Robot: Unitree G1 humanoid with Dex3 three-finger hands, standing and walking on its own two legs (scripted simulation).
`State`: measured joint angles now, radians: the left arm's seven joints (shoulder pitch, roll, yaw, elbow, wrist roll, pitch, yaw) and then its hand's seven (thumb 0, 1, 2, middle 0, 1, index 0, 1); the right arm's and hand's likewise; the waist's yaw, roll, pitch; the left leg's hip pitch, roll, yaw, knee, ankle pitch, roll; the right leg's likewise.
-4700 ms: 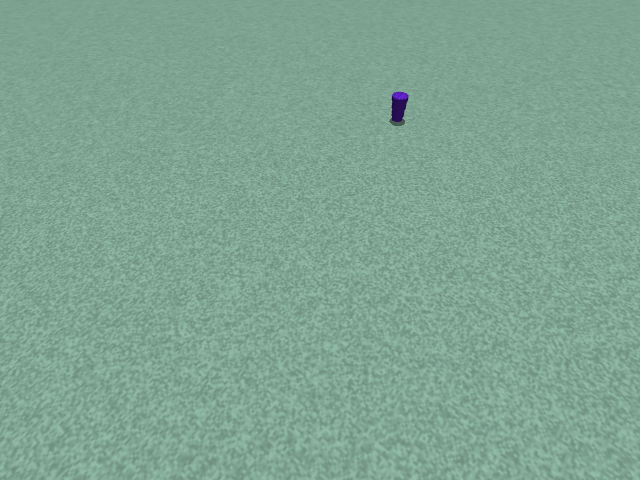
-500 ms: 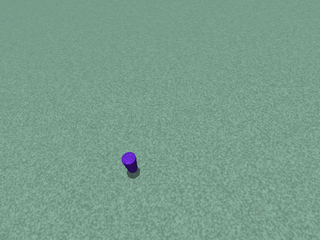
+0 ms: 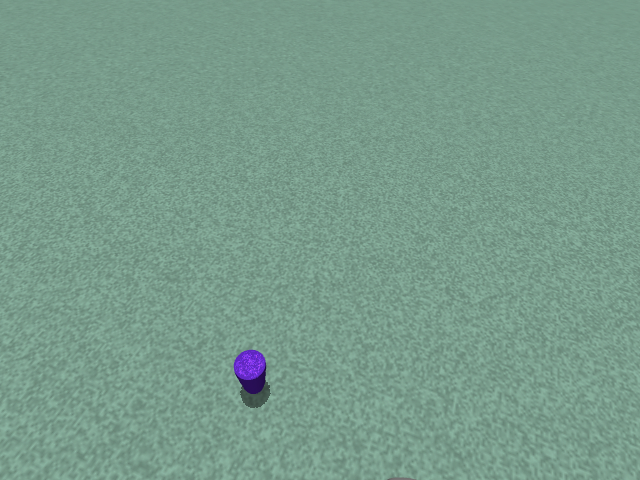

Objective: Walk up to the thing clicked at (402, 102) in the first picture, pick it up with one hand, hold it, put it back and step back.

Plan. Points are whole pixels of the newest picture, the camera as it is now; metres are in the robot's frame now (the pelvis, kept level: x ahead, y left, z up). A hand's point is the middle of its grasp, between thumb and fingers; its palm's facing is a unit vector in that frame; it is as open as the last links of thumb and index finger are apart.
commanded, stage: walk up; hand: left
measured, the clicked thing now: (252, 374) +0.54 +0.21 -0.69
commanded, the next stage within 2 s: stand in 1.82 s
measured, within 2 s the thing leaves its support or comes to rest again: neither
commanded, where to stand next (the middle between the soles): +0.19 -0.01 m, yaw +0 degrees
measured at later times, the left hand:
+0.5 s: hand (144, 454) +0.20 +0.26 -0.13, palm faces -0.04 -0.91 -0.42, open 7.4 cm
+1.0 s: hand (149, 445) +0.21 +0.26 -0.14, palm faces +0.00 -0.94 -0.34, open 7.4 cm
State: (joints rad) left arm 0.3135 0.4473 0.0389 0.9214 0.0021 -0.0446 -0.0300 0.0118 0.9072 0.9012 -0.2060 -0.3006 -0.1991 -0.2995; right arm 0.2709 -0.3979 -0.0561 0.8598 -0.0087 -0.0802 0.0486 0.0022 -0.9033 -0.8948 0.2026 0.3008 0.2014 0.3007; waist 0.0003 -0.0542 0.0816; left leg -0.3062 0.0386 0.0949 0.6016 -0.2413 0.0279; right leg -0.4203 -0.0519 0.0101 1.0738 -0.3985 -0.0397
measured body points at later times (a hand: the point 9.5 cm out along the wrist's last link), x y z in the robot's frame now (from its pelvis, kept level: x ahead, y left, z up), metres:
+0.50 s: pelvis +0.11 -0.01 -0.01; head +0.14 -0.03 +0.44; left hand +0.20 +0.31 -0.10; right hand +0.18 -0.33 -0.13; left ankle +0.16 +0.12 -0.71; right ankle +0.17 -0.14 -0.73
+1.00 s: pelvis +0.15 +0.00 +0.01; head +0.16 +0.00 +0.46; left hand +0.21 +0.31 -0.12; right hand +0.27 -0.30 -0.11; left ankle +0.17 +0.12 -0.73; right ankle +0.17 -0.14 -0.73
